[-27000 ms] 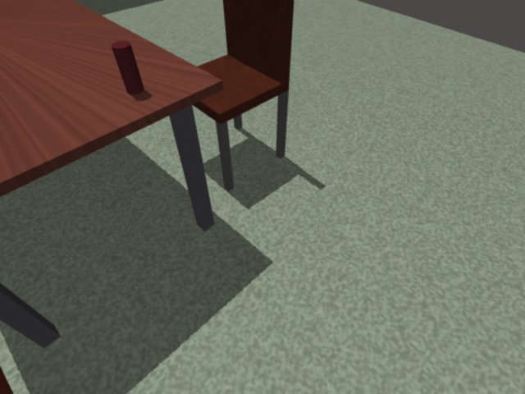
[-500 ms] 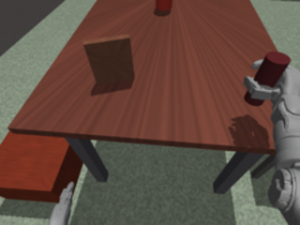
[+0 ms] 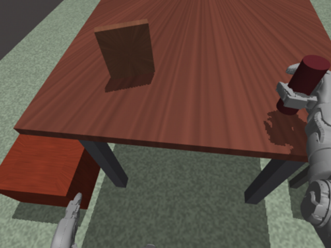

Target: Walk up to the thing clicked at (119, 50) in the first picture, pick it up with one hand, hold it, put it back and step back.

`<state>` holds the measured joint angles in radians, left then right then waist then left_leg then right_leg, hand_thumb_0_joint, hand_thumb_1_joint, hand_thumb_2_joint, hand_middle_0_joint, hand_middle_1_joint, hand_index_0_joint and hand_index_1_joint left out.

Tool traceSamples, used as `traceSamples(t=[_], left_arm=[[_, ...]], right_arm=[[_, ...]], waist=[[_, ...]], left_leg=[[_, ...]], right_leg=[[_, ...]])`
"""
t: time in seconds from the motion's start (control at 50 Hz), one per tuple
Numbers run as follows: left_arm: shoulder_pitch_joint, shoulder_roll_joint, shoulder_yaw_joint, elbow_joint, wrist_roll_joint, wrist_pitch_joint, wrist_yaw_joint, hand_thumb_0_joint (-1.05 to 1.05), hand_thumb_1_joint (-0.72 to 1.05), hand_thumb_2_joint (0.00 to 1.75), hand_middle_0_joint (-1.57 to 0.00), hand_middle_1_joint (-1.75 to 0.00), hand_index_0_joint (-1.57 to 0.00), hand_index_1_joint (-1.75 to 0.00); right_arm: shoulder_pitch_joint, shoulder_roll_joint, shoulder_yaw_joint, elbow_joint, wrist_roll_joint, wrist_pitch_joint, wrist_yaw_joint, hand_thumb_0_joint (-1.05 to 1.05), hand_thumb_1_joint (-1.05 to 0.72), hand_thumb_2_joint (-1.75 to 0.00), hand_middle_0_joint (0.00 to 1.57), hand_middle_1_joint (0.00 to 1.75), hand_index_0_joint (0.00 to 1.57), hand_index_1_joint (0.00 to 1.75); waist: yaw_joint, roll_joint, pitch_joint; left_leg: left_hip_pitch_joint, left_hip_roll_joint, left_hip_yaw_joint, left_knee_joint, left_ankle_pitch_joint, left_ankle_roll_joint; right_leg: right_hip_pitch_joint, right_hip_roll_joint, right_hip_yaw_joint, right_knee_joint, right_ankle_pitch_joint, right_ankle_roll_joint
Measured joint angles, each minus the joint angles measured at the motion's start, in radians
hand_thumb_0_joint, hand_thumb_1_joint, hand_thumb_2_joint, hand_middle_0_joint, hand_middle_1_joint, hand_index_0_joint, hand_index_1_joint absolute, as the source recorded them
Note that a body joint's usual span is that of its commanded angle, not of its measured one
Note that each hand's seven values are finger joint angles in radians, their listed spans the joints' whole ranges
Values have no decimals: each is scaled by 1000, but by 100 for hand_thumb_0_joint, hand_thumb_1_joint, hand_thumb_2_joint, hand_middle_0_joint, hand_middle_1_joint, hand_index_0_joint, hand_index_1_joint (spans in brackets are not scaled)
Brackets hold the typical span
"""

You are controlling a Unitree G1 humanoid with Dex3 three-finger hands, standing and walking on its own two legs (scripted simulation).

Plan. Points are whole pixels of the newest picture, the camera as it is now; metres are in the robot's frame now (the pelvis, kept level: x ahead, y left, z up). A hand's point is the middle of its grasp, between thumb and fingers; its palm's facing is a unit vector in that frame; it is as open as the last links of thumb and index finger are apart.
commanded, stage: lower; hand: right
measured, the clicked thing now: (299, 87) +0.49 -0.23 +0.12
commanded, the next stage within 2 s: loosen in 0.58 s
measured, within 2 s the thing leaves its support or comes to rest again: rests again in 0.52 s
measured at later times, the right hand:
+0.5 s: hand (288, 94) +0.50 -0.22 +0.08, palm faces +0.19 +0.98 +0.02, open 6.7 cm
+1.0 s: hand (289, 93) +0.51 -0.22 +0.08, palm faces +0.20 +0.98 +0.01, open 7.1 cm
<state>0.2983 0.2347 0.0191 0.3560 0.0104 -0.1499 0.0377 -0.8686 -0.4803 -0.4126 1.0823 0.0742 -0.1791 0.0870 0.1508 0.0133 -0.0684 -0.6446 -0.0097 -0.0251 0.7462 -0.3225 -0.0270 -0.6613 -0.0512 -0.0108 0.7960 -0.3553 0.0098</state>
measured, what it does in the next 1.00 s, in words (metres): stands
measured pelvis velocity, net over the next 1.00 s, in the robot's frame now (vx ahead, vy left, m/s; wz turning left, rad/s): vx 0.00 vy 0.00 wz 0.00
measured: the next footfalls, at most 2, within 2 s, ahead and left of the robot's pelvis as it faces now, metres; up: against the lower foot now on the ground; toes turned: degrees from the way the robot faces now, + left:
none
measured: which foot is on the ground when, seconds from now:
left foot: down 0.00-1.00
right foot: down 0.00-1.00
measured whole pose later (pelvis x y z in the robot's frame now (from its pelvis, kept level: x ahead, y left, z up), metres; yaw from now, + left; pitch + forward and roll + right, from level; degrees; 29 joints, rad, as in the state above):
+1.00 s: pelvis +0.00 +0.00 -0.03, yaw +0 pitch +18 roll +2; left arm 0.34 0.24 0.02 0.20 0.04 -0.11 0.02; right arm -0.90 -0.53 -0.47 1.13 0.04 -0.27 0.09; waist 0.19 0.00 -0.12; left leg -0.82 -0.02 -0.01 0.91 -0.39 -0.02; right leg -0.85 -0.06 0.01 0.97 -0.43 0.01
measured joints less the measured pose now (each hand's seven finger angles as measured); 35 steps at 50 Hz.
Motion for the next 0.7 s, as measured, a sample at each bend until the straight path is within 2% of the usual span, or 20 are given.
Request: traceSamples(t=[0.1,0.22,0.28,0.34,0.44,0.52,0.56,0.62,0.7], left_arm=[[-5,6,4,14,10,-4,1,-1,-53,6,-6,-5,-6,-6],[-18,-14,-24,9,21,7,-8,-1,-53,6,-5,-5,-6,-6],[-10,-17,-30,-32,25,23,-13,-1,-53,6,-6,-5,-6,-6],[5,-13,-21,-51,22,10,-12,-1,-53,5,-6,-5,-6,-6],[14,-3,-16,-85,25,6,-12,-1,-53,5,-6,-5,-6,-6],[15,-1,-17,-103,31,16,-16,-1,-53,5,-6,-5,-6,-6],[19,-2,-11,-99,32,11,-18,-1,-53,5,-6,-5,-6,-6],[24,2,-9,-121,36,29,-19,-1,-53,5,-6,-5,-6,-6],[29,9,-1,-120,33,28,-16,-1,-53,5,-6,-5,-6,-6]], right_arm=[[-5,-5,-1,11,-10,-23,-8,-1,3,-117,91,112,93,112],[-21,-17,-6,45,-18,-50,-8,-1,3,-117,91,112,93,112],[-8,-21,-23,38,-27,-45,-9,-1,3,-117,91,112,93,113],[-20,-25,-17,76,-19,-58,-9,-1,3,-117,90,112,93,113],[-32,-27,-22,81,-25,-74,-9,-1,3,-117,90,113,93,113],[-34,-35,-36,66,-41,-77,-7,-1,3,-116,90,113,93,113],[-43,-40,-31,79,-39,-83,-6,-1,3,-116,90,113,93,113],[-27,-39,-51,43,-44,-79,-7,-1,3,-117,90,113,93,113],[-45,-43,-46,81,-37,-91,-5,-1,3,-117,90,113,93,113]], waist=[[9,4,-14],[18,-5,-26],[26,-14,-32],[28,-19,-33],[32,-8,-33],[41,-2,-32],[41,-3,-31],[46,-6,-32],[47,-13,-34]], left_leg=[[-38,-4,0,23,-7,-1],[-75,-9,5,48,-14,-1],[-82,-7,6,57,-19,-2],[-85,-6,10,66,-25,-2],[-110,-6,11,92,-34,-1],[-141,-8,12,115,-40,0],[-155,-9,14,125,-44,1],[-170,-9,12,136,-47,0],[-176,-9,18,143,-52,0]], right_leg=[[-41,-4,2,32,-12,0],[-84,-8,7,67,-24,0],[-91,-7,8,75,-28,-1],[-97,-5,13,85,-33,-2],[-120,-5,15,108,-40,-1],[-151,-7,17,130,-46,0],[-167,-7,19,142,-50,1],[-180,-8,17,152,-54,1],[-190,-8,23,163,-59,1]])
